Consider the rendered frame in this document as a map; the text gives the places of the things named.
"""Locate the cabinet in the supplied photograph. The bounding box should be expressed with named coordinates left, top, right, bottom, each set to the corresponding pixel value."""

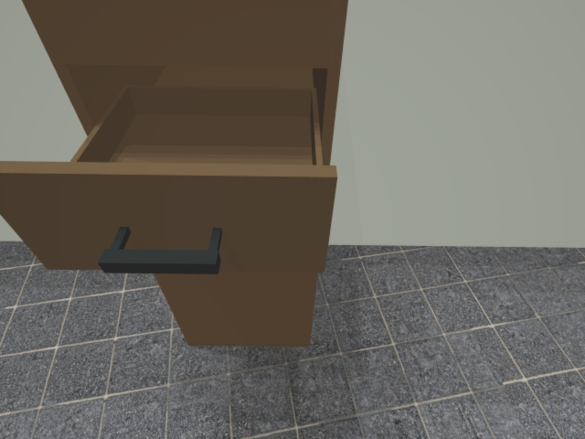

left=22, top=0, right=348, bottom=347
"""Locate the handle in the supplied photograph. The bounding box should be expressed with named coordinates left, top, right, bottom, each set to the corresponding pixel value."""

left=98, top=227, right=222, bottom=274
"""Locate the drawer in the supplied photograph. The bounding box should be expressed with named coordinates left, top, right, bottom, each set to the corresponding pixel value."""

left=0, top=85, right=337, bottom=273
